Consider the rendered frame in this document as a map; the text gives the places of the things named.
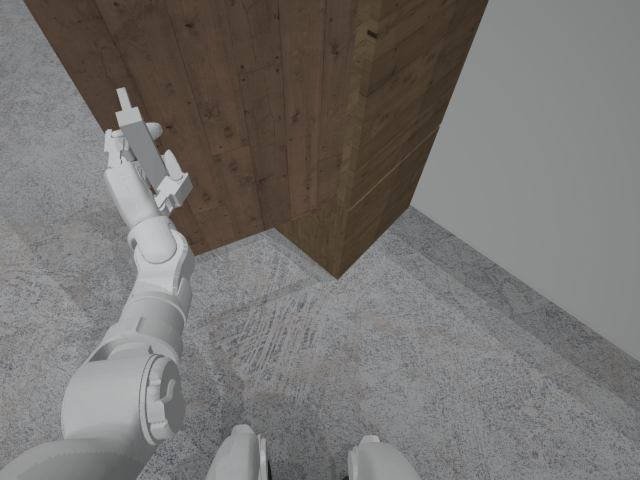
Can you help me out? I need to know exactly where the cupboard door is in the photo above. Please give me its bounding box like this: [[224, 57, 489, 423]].
[[23, 0, 360, 256]]

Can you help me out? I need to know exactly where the robot right thigh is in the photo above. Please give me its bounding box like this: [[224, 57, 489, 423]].
[[348, 442, 422, 480]]

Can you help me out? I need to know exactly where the handle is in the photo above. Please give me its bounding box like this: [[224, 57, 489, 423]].
[[115, 87, 183, 208]]

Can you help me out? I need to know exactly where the left robot upper arm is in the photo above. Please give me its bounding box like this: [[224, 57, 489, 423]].
[[0, 354, 185, 480]]

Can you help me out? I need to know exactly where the right robot shin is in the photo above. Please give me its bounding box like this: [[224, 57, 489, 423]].
[[358, 435, 380, 448]]

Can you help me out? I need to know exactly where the robot left forearm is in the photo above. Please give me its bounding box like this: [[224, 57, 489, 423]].
[[61, 216, 195, 437]]

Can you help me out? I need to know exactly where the robot left hand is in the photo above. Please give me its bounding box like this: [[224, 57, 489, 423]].
[[104, 122, 193, 231]]

